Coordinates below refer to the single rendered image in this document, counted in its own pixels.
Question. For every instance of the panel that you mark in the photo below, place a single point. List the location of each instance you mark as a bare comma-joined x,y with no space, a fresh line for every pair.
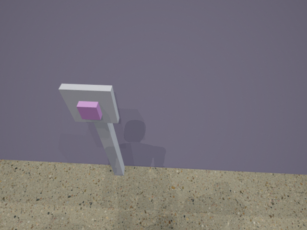
104,94

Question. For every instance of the button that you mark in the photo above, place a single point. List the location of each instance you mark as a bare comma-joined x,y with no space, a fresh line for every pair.
89,110

